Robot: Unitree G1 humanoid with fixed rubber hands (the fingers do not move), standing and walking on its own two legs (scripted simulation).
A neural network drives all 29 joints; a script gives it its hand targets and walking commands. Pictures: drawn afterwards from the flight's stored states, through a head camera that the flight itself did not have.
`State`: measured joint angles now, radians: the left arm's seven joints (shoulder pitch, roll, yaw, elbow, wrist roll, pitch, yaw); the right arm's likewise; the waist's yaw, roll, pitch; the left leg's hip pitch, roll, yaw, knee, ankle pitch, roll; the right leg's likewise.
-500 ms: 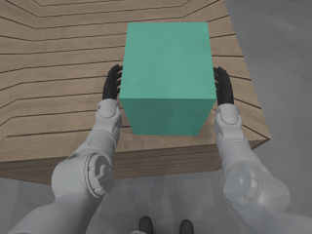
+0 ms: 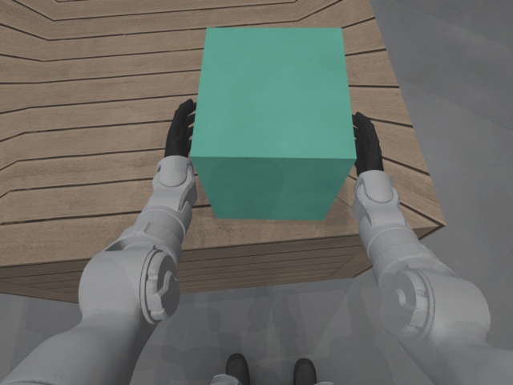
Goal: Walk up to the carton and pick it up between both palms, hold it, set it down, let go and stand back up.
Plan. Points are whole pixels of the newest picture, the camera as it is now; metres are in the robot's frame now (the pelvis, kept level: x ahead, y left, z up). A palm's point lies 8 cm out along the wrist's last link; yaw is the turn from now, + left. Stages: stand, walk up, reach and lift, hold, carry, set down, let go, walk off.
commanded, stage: set down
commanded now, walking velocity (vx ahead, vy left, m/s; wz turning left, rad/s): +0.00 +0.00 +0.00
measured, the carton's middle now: (271, 134) +0.51 +0.00 -0.01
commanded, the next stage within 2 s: none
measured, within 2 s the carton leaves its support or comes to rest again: neither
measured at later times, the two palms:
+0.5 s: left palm (166, 152) +0.47 +0.17 +0.01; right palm (410, 161) +0.44 -0.21 +0.01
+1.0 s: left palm (143, 156) +0.43 +0.18 +0.07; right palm (443, 160) +0.41 -0.22 +0.07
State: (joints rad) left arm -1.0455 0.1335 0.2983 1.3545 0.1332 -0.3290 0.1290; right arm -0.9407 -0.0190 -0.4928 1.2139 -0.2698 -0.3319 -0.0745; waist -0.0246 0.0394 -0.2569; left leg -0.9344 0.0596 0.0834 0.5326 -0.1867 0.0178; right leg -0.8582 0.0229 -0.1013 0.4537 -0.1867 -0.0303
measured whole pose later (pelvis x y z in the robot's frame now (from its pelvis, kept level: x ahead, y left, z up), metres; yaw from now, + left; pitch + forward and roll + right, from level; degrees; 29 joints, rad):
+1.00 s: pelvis -0.03 +0.00 +0.00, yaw -2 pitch +24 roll -1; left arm -0.98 0.26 0.01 1.29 -0.22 -0.20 0.02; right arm -0.90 -0.31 0.08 1.20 0.36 -0.21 -0.05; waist 0.01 0.00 -0.25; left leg -0.80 0.04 0.02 0.57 -0.19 -0.01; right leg -0.76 0.04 -0.04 0.54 -0.20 -0.03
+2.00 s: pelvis -0.03 -0.01 +0.01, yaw +0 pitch +1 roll +0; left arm -0.12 0.22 -0.03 0.87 -0.16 -0.25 0.03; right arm -0.13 -0.11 0.02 0.96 0.15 -0.35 -0.04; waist 0.00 -0.04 -0.01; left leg -0.32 0.01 -0.01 0.54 -0.25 -0.02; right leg -0.29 0.03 -0.01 0.55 -0.29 -0.03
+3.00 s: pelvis +0.01 +0.00 +0.03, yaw -2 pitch -4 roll +0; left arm 0.11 0.17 0.01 0.59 -0.03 0.02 0.00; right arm 0.08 -0.18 0.01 0.77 0.06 -0.23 0.00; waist 0.00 0.01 0.06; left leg -0.08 0.01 0.04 0.39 -0.24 0.00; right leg -0.05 0.03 0.03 0.36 -0.25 -0.01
